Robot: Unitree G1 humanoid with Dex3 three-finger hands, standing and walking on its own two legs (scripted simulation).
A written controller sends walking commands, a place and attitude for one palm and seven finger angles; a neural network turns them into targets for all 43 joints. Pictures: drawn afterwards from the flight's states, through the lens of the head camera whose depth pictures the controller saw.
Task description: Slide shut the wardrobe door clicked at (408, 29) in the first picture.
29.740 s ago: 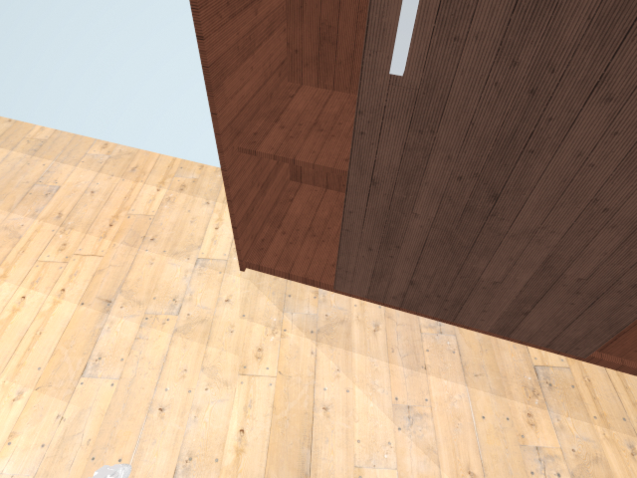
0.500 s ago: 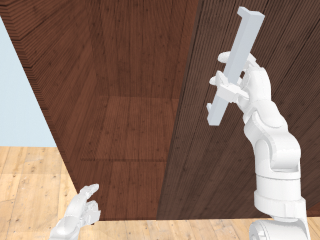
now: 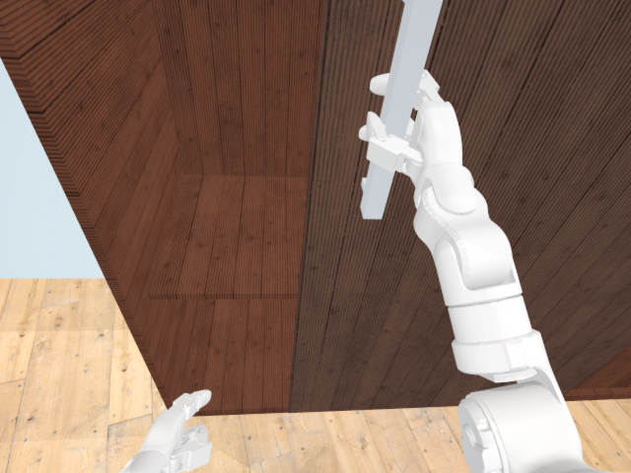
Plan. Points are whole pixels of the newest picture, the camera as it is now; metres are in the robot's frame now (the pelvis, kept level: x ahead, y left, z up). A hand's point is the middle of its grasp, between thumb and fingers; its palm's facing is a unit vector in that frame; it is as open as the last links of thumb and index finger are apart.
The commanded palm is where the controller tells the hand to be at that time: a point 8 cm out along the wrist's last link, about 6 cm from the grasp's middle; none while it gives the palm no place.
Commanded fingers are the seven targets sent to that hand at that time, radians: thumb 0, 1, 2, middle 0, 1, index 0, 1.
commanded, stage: step sideways, sliding the door along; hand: right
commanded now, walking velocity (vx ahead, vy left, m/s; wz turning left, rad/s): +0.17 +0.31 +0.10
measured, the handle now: (387, 116) +0.44 -0.06 +0.27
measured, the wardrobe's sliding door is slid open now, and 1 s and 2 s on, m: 0.32 0.23 0.00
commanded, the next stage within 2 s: none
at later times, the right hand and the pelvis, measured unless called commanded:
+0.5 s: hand (335, 145) +0.40 +0.00 +0.26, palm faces -0.06 +0.99 -0.10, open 6.7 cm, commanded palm +0.39 -0.04 +0.26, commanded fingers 0.00 -0.90 -0.90 0.45 1.40 0.45 1.40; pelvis -0.02 +0.06 -0.01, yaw +4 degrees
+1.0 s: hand (291, 140) +0.39 +0.05 +0.26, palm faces +0.07 +1.00 -0.04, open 6.4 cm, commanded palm +0.38 +0.07 +0.25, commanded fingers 0.00 -0.90 -0.90 0.45 1.40 0.45 1.40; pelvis -0.02 +0.19 +0.00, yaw -2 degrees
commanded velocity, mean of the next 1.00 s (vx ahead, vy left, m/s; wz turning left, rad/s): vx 0.21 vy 0.30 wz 0.05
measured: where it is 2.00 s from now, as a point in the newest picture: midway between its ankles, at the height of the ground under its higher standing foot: outside the picture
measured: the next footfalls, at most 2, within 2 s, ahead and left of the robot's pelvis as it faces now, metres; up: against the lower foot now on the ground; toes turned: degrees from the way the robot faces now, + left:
left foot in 0.70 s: +0.10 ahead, +0.28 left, +0.00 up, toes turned +1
right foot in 0.86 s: +0.04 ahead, +0.05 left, +0.00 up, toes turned -3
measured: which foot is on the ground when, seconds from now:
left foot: down 0.00-0.46, up 0.48-0.68, down 0.70-0.86, up 0.88-1.00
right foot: down 0.00-0.72, up 0.74-0.84, down 0.86-1.00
